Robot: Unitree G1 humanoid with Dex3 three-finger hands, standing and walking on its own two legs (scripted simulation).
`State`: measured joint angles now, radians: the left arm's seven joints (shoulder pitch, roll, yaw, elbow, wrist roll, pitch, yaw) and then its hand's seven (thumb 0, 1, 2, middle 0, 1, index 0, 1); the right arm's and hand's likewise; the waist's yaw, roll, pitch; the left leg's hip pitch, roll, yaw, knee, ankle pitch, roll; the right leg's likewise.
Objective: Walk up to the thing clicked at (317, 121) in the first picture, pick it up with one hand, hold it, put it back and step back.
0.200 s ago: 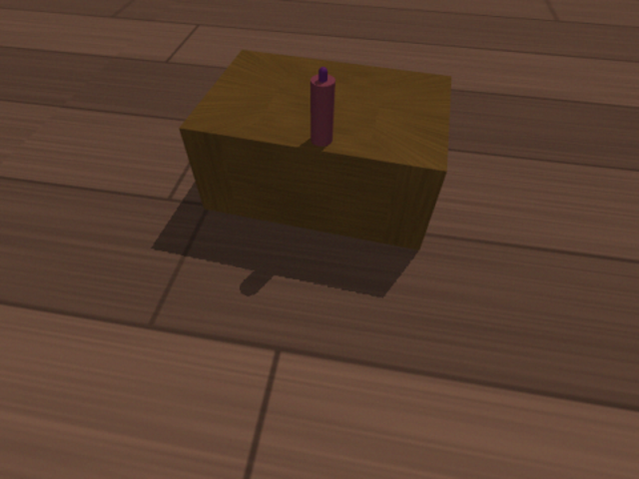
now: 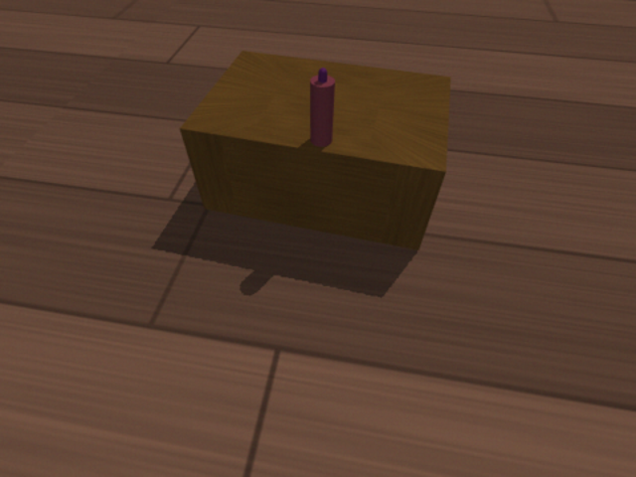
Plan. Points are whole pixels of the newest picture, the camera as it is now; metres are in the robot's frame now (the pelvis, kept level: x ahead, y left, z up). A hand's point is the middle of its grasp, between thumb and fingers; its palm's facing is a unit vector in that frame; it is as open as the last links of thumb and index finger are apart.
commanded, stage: stand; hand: left
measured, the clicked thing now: (322, 107) +1.20 +0.00 -0.23
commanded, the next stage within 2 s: walk up in 0.92 s
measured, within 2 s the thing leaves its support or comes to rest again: neither
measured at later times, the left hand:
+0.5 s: hand out of the picture +0.07 +0.25 -0.16, palm faces -0.03 -0.94 -0.34, open 7.4 cm
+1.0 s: hand out of the picture +0.08 +0.25 -0.16, palm faces -0.05 -0.94 -0.33, open 7.4 cm
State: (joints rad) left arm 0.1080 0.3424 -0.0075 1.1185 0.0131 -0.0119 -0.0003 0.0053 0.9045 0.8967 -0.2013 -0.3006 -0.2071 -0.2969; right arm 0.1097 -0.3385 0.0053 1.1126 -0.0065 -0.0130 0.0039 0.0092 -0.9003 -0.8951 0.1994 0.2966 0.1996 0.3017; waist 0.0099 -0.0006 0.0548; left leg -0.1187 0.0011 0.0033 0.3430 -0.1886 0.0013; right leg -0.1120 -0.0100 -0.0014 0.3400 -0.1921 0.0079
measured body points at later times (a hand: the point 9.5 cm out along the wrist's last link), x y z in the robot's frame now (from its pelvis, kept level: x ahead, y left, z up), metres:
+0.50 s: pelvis +0.00 +0.00 +0.00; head +0.01 +0.00 +0.45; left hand +0.07 +0.30 -0.13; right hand +0.08 -0.30 -0.13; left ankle +0.00 +0.12 -0.75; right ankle +0.00 -0.12 -0.75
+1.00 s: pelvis +0.01 +0.00 +0.00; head +0.02 +0.00 +0.45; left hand +0.08 +0.30 -0.13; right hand +0.08 -0.30 -0.13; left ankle +0.00 +0.12 -0.75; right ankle -0.01 -0.12 -0.74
